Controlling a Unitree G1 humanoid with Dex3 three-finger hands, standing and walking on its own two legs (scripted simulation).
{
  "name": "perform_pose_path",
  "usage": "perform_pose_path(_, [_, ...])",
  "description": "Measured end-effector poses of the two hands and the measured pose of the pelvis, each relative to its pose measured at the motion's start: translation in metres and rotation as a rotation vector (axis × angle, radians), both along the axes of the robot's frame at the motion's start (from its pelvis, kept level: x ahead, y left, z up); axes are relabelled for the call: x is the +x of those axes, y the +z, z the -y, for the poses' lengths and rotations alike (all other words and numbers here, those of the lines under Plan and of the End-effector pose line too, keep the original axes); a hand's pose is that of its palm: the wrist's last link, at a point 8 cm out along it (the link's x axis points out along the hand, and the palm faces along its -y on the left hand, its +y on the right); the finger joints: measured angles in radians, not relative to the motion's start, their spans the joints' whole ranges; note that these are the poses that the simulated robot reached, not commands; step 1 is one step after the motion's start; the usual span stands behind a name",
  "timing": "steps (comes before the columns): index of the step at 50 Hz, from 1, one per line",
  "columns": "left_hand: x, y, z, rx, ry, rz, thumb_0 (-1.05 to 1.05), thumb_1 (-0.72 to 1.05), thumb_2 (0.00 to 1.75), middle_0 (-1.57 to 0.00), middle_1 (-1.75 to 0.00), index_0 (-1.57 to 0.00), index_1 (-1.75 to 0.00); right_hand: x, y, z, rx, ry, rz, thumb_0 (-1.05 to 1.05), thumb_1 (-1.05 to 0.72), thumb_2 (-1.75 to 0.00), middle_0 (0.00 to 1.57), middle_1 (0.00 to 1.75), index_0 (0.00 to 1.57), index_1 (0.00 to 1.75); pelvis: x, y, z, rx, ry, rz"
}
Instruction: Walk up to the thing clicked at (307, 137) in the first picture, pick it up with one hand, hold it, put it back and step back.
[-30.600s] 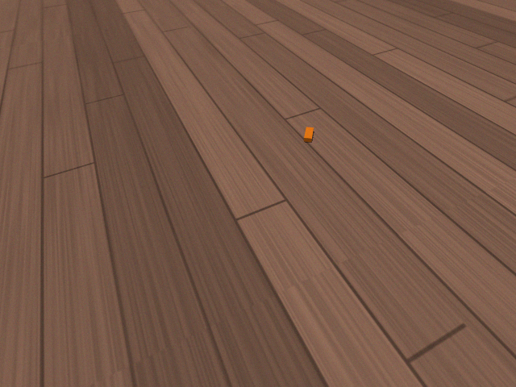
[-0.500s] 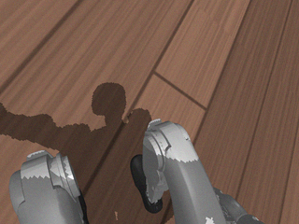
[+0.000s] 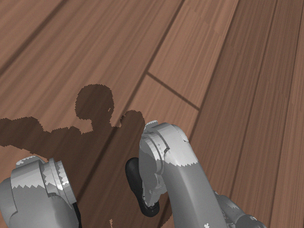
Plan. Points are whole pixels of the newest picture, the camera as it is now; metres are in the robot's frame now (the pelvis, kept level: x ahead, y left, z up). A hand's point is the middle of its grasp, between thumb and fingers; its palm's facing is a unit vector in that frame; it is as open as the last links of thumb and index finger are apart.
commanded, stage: rest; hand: left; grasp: from above
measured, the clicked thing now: out of the picture +0.43 +0.38 -0.27
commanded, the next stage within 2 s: open in 0.54 s
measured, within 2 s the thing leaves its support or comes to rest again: rests again in 0.64 s
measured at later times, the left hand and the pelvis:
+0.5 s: hand out of the picture +0.42 +0.37 -0.24, palm faces -0.45 -0.17 -0.88, open 7.7 cm; pelvis +0.00 +0.00 +0.00, yaw -1 degrees
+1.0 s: hand out of the picture +0.42 +0.38 -0.24, palm faces -0.45 -0.17 -0.88, open 9.5 cm; pelvis +0.00 +0.00 +0.00, yaw -1 degrees
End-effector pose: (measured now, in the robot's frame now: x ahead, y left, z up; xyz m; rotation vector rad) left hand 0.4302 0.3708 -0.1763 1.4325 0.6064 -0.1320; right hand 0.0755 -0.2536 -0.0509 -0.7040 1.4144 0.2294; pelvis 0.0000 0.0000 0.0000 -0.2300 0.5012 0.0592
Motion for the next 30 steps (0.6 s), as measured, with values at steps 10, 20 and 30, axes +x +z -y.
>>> perform_pose_path(10, [-0.004,-0.003,-0.006,0.01,0.046,-0.018,0.0,0.35,0.1,-0.92,-0.27,-0.97,-0.22,0.001,-0.002,0.001,0.019,0.019,-0.007,0.0,-0.9,-0.9,0.2,0.3,0.2,0.3,0.0,0.0,0.002,0.002,-0.002,0.002])
perform_pose_path(20, [-0.004,-0.009,-0.004,-0.011,0.024,-0.032,0.0,0.35,0.1,-0.91,-0.28,-0.96,-0.22,-0.007,0.001,0.003,0.003,0.029,-0.035,0.0,-0.91,-0.9,0.2,0.3,0.2,0.3,-0.002,0.0,0.002,-0.003,-0.008,0.019])
perform_pose_path(30, [-0.002,-0.01,-0.004,-0.005,0.006,0.001,0.0,0.36,0.1,-0.91,-0.27,-0.95,-0.22,-0.008,0.007,0.0,-0.008,0.049,-0.039,0.0,-0.9,-0.9,0.2,0.3,0.2,0.3,-0.002,0.0,0.0,-0.015,-0.014,0.026])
